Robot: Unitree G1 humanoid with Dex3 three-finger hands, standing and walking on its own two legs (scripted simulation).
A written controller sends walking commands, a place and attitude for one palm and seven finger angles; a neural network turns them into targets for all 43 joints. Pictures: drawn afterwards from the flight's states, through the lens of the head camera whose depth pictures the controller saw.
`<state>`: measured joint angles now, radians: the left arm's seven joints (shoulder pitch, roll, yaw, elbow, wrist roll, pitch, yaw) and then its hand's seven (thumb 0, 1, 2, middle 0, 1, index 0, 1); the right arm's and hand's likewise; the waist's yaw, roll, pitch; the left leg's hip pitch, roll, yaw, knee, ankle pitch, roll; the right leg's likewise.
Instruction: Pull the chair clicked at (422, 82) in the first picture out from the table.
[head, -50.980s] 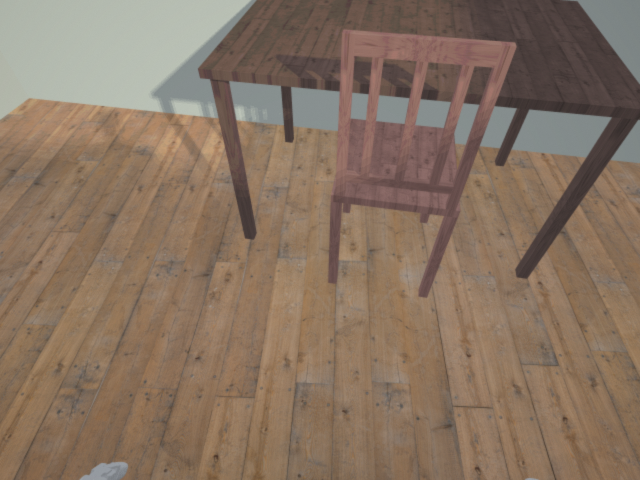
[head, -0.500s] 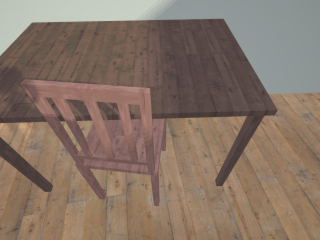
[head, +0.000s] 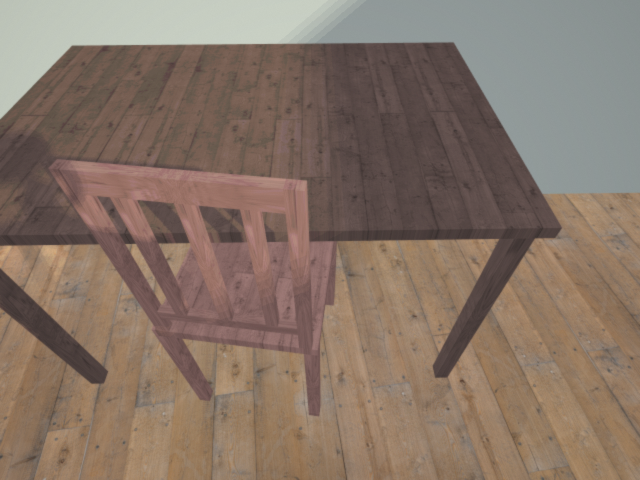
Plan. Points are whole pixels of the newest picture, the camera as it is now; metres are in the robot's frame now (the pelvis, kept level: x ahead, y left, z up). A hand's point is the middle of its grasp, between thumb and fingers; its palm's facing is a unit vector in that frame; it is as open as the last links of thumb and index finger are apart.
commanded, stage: look again from close up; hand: left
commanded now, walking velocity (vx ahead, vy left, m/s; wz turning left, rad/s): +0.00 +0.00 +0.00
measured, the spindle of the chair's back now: (209, 268) +0.45 +0.23 -0.07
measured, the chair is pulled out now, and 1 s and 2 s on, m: -0.07 -0.07 -0.07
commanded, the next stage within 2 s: raise the hand toward the chair's back in 0.08 s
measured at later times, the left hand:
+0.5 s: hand (199, 447) +0.17 +0.16 -0.03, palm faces -0.07 -1.00 +0.01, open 8.4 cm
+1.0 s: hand (167, 470) +0.15 +0.20 -0.06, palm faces -0.07 -1.00 -0.02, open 12.7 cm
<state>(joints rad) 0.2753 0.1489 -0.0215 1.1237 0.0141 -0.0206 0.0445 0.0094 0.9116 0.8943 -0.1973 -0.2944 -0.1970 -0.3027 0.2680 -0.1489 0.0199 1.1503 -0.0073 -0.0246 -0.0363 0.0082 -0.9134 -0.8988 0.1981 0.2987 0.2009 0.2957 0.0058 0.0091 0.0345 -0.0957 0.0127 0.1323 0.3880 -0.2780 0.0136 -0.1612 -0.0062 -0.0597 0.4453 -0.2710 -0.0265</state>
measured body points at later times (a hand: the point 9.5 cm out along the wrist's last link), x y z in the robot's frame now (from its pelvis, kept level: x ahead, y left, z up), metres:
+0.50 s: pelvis -0.05 +0.00 -0.06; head -0.02 +0.01 +0.39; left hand +0.16 +0.21 -0.03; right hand +0.15 -0.27 -0.10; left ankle -0.04 +0.10 -0.74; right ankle -0.02 -0.10 -0.74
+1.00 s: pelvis -0.07 +0.01 -0.10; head +0.00 +0.02 +0.35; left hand +0.14 +0.25 -0.06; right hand +0.10 -0.19 -0.19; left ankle -0.04 +0.10 -0.74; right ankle -0.02 -0.10 -0.74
